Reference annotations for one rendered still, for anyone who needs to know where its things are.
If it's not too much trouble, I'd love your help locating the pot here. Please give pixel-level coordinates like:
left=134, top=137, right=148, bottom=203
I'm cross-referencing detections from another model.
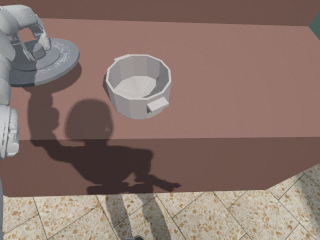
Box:
left=105, top=54, right=172, bottom=120

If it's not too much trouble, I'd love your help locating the table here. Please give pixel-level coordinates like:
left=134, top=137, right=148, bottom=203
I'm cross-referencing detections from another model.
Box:
left=0, top=0, right=320, bottom=198

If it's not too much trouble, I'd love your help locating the knob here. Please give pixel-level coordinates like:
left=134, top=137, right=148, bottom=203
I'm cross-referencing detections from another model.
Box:
left=25, top=42, right=45, bottom=59

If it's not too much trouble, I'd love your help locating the robot left hand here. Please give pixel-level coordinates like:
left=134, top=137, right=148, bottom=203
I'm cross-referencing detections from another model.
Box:
left=2, top=4, right=51, bottom=64

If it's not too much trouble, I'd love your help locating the lid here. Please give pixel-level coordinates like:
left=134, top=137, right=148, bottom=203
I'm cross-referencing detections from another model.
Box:
left=8, top=38, right=80, bottom=88

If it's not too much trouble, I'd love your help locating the robot left forearm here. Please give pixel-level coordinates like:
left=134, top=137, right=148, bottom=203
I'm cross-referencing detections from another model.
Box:
left=0, top=6, right=18, bottom=106

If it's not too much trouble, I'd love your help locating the robot left upper arm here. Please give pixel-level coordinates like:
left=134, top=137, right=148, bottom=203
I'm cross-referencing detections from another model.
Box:
left=0, top=104, right=20, bottom=240

